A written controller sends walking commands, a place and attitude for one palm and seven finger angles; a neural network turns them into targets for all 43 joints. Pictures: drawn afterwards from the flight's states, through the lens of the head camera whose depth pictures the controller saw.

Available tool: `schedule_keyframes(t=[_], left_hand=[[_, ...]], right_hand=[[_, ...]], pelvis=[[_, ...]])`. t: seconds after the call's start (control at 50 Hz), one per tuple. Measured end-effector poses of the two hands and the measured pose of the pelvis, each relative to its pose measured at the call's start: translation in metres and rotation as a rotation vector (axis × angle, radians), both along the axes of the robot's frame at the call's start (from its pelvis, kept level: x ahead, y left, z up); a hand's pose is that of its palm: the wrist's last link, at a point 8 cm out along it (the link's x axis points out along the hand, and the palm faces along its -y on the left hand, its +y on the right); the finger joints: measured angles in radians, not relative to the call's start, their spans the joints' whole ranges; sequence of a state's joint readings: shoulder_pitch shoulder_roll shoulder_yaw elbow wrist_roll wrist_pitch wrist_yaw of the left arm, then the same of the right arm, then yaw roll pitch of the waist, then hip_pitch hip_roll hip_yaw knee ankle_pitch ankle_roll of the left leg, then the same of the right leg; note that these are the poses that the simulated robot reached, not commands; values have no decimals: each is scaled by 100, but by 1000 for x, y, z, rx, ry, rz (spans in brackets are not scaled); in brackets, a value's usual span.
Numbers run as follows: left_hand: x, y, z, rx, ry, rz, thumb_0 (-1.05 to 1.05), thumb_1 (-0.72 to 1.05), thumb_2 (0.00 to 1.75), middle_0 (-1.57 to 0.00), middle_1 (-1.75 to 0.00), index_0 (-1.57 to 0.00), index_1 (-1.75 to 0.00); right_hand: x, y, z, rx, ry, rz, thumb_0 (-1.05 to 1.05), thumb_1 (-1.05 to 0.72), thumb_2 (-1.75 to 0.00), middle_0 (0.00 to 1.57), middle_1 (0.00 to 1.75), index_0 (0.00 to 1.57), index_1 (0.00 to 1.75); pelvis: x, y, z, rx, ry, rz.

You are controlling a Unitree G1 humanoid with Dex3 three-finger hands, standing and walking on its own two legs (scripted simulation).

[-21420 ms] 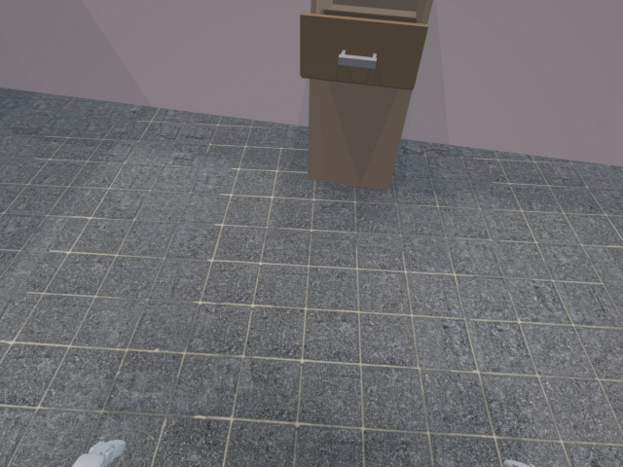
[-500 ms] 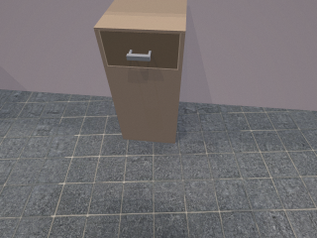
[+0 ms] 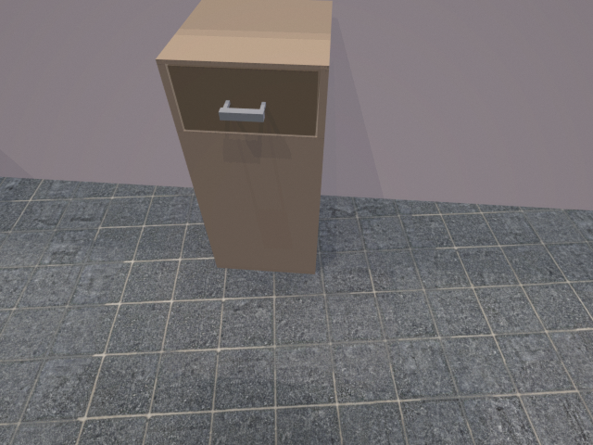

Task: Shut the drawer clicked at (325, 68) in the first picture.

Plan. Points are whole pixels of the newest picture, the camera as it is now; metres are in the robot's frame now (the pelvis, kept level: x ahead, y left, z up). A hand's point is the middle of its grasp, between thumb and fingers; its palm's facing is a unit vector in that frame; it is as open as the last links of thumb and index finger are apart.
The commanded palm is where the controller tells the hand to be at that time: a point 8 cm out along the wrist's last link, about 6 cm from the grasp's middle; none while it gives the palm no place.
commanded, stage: look to check the result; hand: left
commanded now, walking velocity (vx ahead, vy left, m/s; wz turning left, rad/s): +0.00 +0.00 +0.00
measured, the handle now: (243, 109) +0.85 +0.18 -0.01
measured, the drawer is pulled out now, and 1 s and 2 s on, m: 0.00 0.00 0.00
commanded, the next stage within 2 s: stand and wait in 0.50 s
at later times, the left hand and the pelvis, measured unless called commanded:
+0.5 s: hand out of the picture +0.02 +0.18 -0.17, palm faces +0.03 -0.97 -0.23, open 7.4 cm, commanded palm none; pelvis +0.01 -0.01 +0.00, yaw +0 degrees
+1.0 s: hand out of the picture +0.04 +0.20 -0.17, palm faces +0.01 -0.97 -0.24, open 7.4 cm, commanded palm none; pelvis +0.02 +0.00 +0.00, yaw -1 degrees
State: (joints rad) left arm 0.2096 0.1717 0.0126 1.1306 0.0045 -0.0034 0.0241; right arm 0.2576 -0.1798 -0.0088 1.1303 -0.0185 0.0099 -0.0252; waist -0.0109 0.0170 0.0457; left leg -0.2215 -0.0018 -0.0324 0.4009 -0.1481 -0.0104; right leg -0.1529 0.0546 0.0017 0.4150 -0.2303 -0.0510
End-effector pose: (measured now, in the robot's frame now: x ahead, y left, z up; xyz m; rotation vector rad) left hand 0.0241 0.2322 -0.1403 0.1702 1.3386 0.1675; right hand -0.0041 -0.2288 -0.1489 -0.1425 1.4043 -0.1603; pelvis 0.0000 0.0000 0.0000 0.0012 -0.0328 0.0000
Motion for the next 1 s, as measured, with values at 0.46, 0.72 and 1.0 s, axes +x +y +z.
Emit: schedule_keyframes(t=[0.46,0.72,1.0], left_hand=[[-8,-1,1,17,58,18,1,91,90,-20,-29,-20,-30],[6,2,1,13,38,3,1,91,90,-20,-29,-20,-30],[15,11,3,27,33,-7,1,91,90,-20,-29,-20,-30]], right_hand=[[19,-6,1,-4,-2,-1,0,-91,-90,20,30,20,30],[26,-8,3,-15,-14,-3,0,-91,-90,20,30,20,30],[26,-5,4,-16,-1,-6,0,-91,-90,20,30,20,30]], pelvis=[[12,-6,1,-2,-1,-7],[15,-4,2,-2,2,-13],[19,0,2,0,7,-16]])
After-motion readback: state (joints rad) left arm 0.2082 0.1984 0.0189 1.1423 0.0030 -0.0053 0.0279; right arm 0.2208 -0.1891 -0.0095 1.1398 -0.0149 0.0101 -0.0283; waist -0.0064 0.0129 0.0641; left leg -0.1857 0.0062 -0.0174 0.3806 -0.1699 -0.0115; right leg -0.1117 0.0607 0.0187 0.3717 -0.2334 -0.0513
